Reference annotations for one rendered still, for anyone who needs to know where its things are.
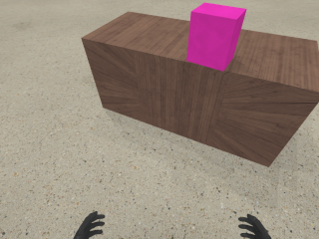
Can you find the pedestal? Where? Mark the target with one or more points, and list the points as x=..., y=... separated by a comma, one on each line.
x=251, y=109

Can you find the robot right hand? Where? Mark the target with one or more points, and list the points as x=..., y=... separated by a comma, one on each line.
x=257, y=228

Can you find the robot left hand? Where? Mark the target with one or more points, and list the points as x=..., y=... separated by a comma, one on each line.
x=84, y=230

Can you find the carton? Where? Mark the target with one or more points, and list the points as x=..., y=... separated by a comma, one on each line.
x=213, y=34

